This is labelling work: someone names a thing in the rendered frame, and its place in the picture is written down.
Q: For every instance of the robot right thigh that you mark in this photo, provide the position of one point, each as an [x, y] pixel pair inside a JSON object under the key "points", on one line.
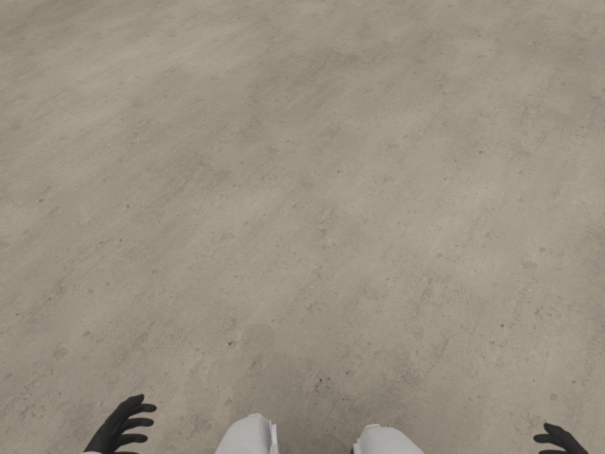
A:
{"points": [[385, 441]]}

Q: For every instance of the robot thigh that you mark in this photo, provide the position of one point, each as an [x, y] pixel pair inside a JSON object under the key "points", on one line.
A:
{"points": [[385, 441], [252, 435]]}

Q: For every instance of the robot left thigh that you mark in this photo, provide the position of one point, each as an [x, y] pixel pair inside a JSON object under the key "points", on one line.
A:
{"points": [[252, 435]]}

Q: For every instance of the robot left hand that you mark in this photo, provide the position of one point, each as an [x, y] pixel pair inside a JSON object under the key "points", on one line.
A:
{"points": [[109, 437]]}

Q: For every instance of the robot right hand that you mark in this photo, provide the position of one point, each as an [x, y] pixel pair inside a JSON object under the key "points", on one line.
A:
{"points": [[557, 436]]}

